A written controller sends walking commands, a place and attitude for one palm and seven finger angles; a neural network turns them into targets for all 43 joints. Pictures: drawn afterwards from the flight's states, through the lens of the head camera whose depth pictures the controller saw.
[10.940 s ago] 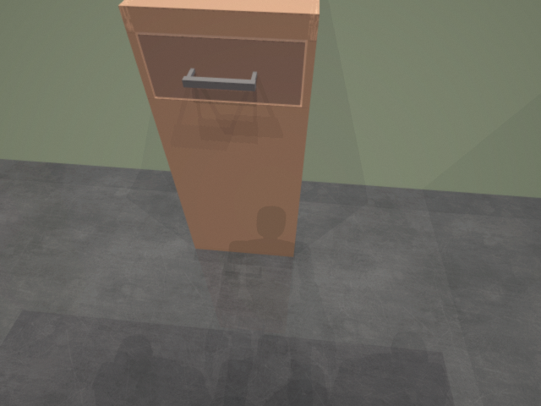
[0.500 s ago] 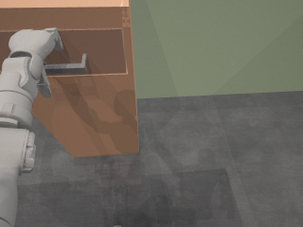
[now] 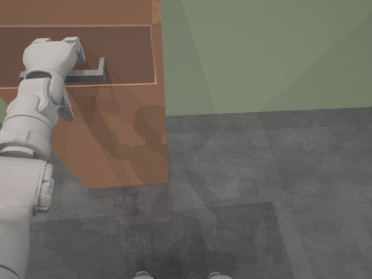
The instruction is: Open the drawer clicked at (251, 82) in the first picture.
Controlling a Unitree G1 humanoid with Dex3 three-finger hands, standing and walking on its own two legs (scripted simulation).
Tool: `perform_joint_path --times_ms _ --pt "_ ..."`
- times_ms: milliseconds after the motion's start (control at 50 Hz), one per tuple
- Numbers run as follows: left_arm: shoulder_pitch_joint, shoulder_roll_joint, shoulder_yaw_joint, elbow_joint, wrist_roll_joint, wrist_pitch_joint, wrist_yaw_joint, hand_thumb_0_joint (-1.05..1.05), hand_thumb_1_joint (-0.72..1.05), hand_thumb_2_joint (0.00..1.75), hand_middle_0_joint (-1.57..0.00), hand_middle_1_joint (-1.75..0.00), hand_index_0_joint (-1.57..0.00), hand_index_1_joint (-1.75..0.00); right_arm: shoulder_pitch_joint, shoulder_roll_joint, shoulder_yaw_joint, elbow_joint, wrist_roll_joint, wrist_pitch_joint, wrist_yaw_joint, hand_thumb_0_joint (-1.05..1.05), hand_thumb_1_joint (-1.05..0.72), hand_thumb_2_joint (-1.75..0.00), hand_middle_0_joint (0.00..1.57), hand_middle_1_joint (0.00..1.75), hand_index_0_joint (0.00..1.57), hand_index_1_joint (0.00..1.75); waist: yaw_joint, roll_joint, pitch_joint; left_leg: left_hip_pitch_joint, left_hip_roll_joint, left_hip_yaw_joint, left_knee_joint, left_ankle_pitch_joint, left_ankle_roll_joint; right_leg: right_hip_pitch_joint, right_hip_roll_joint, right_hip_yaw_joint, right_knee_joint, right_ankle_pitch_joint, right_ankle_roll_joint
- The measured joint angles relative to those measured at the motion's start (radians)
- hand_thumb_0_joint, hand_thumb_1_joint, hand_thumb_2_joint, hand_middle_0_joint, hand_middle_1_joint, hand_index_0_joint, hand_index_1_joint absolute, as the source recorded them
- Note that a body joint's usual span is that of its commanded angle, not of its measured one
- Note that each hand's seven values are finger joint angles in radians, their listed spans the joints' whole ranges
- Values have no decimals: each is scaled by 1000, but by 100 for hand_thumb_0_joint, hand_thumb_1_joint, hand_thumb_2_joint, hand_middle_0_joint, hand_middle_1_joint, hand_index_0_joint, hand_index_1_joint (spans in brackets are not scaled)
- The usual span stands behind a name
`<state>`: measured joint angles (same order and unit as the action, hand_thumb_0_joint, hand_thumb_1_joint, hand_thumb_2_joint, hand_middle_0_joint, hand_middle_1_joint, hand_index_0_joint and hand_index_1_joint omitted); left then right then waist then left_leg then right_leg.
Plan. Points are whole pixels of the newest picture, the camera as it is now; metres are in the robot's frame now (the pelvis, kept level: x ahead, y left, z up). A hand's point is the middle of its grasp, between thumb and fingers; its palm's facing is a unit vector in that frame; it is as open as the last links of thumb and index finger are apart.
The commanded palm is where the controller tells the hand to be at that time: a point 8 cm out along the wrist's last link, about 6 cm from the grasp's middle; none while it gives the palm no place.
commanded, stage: lower the fingers behind the handle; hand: left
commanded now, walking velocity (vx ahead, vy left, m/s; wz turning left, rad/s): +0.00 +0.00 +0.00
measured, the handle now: (65, 69) +0.57 +0.23 +0.10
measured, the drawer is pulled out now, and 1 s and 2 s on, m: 0.00 0.00 0.02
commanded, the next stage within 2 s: close the thumb around the handle in 0.70 s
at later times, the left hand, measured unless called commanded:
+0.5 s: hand (63, 85) +0.52 +0.23 +0.09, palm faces -0.07 +0.01 -1.00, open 13.8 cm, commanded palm +0.52 +0.22 +0.13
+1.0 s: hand (66, 92) +0.53 +0.23 +0.07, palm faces -0.07 -0.03 -1.00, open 12.7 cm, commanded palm +0.52 +0.22 +0.13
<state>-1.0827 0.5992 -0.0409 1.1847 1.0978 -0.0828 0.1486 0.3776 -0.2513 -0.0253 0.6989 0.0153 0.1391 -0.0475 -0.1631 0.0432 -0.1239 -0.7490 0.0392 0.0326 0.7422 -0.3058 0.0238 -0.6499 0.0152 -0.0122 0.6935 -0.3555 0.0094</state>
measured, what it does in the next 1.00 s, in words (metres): stands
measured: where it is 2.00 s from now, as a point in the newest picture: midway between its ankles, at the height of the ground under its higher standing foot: outside the picture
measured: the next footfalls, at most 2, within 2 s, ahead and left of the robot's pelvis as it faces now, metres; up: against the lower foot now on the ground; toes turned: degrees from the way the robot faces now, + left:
none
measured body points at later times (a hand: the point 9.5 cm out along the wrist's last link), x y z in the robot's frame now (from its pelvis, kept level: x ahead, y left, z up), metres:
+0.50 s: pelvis -0.03 +0.00 -0.02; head +0.08 +0.01 +0.42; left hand +0.52 +0.22 +0.15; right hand -0.08 -0.27 -0.12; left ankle +0.02 +0.10 -0.71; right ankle -0.02 -0.13 -0.71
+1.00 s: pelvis +0.00 +0.01 -0.01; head +0.10 +0.02 +0.43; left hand +0.52 +0.23 +0.13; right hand -0.02 -0.26 -0.13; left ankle +0.02 +0.10 -0.71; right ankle -0.02 -0.13 -0.71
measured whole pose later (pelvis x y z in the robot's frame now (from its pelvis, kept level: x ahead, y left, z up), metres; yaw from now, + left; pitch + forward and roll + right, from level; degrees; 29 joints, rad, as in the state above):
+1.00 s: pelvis +0.00 +0.01 -0.01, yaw +0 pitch +20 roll -3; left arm -1.02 0.58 -0.06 1.11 1.08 -0.07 0.14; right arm 0.40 -0.24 -0.04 0.71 -0.01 0.12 -0.04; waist -0.15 0.05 -0.13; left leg -0.81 0.04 0.03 0.81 -0.34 0.04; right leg -0.70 0.01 -0.01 0.73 -0.37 0.02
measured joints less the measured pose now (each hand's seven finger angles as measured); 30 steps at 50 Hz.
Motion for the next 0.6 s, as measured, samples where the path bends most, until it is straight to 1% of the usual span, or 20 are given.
perform_joint_path --times_ms 100,300,400,460,520,580,600 --pt "-39 18 -1 40 8 1 -6 0 -48 30 -32 -121 -34 -123 -3 -1 12 -21 3 -9 -10 0 -91 -90 21 30 20 30 -15 -1 6 -23 1 0 12 7 0 -25 1 0 18 4 0" --pt "-103 51 -17 66 16 0 -2 0 -48 30 -32 -120 -32 -126 26 -21 17 -33 4 -21 -21 0 -91 -90 21 30 20 30 -31 -3 13 -103 4 -5 64 10 2 -108 2 -3 78 1 1" --pt "-116 61 -15 62 21 13 -6 0 -48 30 -32 -120 -31 -127 40 -26 14 -32 1 -20 -23 0 -91 -90 21 30 20 30 -40 -1 11 -137 7 -5 88 9 4 -142 5 -3 101 1 2" --pt "-116 69 -14 61 23 23 -15 0 -48 30 -31 -120 -30 -128 46 -26 15 -32 2 -19 -25 0 -91 -90 21 30 20 30 -46 1 12 -145 9 -3 96 9 6 -150 7 0 107 4 3" --pt "-104 82 -12 77 27 36 -44 1 -49 30 -31 -120 -30 -126 49 -23 16 -34 2 -23 -26 0 -91 -90 21 30 20 30 -54 4 18 -149 11 1 99 9 8 -155 8 4 107 7 5" --pt "-57 88 -7 46 13 16 -67 1 -48 30 -31 -120 -31 -124 59 -16 9 -34 -3 -34 -30 0 -91 -90 21 30 20 30 -52 8 24 -150 11 5 98 8 11 -156 9 8 104 9 7" --pt "-40 88 -4 23 10 7 -63 1 -48 30 -31 -120 -31 -124 64 -13 7 -31 -5 -38 -31 0 -91 -90 21 30 20 30 -48 9 25 -150 11 6 98 7 11 -155 8 8 102 8 8"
